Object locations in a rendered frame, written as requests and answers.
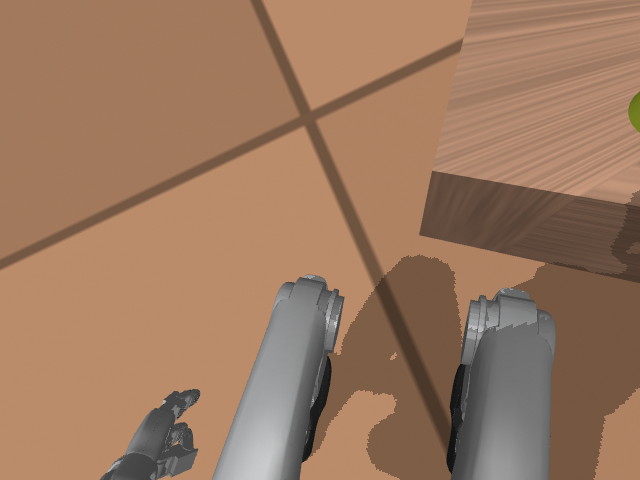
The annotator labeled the bottle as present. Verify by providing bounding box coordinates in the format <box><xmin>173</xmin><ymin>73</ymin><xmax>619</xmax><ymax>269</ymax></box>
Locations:
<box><xmin>628</xmin><ymin>91</ymin><xmax>640</xmax><ymax>133</ymax></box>

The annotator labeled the left robot foot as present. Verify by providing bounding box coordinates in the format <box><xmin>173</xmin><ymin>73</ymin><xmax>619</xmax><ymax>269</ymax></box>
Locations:
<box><xmin>302</xmin><ymin>356</ymin><xmax>331</xmax><ymax>462</ymax></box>

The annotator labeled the left robot hand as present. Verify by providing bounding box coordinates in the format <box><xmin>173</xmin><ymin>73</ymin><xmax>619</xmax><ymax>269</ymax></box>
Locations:
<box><xmin>124</xmin><ymin>389</ymin><xmax>200</xmax><ymax>480</ymax></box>

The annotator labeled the right robot foot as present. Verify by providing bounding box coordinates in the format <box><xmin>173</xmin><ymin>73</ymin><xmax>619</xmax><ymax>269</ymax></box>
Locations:
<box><xmin>446</xmin><ymin>364</ymin><xmax>466</xmax><ymax>474</ymax></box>

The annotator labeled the left robot arm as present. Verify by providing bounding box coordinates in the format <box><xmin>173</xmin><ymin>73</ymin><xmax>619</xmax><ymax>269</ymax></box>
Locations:
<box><xmin>100</xmin><ymin>453</ymin><xmax>158</xmax><ymax>480</ymax></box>

